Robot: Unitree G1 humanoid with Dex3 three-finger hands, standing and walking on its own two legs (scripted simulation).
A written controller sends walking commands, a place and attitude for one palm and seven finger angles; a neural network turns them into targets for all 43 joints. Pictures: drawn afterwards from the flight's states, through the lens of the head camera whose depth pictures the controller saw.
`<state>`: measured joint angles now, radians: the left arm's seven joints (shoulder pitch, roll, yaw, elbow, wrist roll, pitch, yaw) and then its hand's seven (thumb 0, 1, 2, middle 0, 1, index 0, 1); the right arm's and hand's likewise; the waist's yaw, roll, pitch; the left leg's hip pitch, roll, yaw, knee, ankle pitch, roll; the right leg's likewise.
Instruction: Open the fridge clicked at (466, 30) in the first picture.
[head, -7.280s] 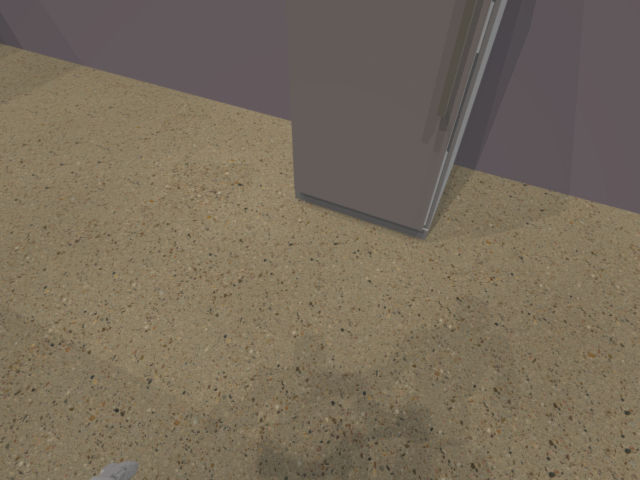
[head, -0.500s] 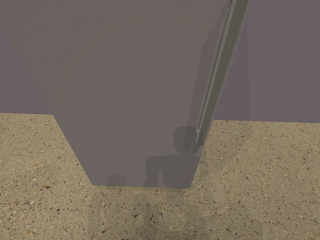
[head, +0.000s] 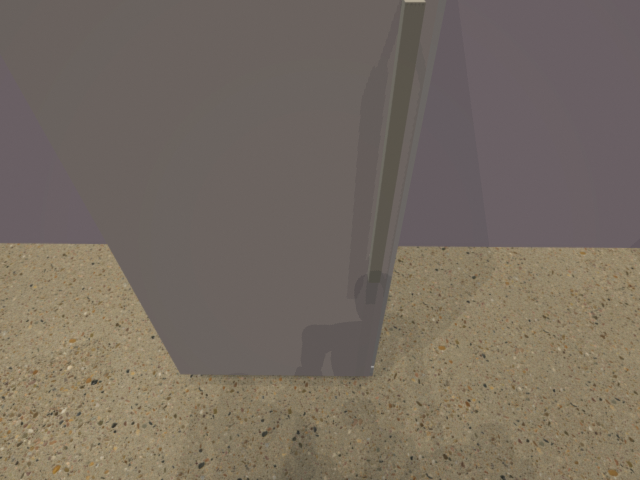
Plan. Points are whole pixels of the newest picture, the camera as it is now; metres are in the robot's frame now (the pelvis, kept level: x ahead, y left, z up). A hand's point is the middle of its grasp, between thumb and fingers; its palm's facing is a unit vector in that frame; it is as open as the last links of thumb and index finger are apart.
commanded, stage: come to a stop and stand still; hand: right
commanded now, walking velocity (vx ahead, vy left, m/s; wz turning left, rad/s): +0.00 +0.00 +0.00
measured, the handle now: (386, 170) +0.55 -0.07 +0.12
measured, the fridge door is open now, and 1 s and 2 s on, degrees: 0 0 0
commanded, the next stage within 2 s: look again from close up in 0.34 s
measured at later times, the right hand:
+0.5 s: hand out of the picture +0.00 -0.21 -0.17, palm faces +0.00 +0.97 -0.24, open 7.4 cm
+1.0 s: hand out of the picture +0.05 -0.20 -0.17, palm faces -0.01 +0.97 -0.25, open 7.4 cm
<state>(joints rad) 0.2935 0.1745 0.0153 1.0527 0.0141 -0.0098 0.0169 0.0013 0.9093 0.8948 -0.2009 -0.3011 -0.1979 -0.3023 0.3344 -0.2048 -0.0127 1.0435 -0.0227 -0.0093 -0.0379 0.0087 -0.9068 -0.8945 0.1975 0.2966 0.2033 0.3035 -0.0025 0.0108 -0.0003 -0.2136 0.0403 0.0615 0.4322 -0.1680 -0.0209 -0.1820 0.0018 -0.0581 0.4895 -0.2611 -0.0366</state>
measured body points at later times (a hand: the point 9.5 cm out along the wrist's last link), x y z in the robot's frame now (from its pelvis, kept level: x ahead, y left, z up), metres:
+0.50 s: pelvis +0.00 -0.01 +0.00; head +0.00 -0.01 +0.45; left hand +0.02 +0.24 -0.15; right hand +0.00 -0.26 -0.15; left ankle +0.04 +0.14 -0.74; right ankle +0.01 -0.09 -0.74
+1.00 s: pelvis +0.01 +0.00 +0.00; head +0.01 +0.00 +0.45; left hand +0.05 +0.25 -0.15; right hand +0.05 -0.25 -0.15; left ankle +0.04 +0.14 -0.74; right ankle +0.01 -0.09 -0.74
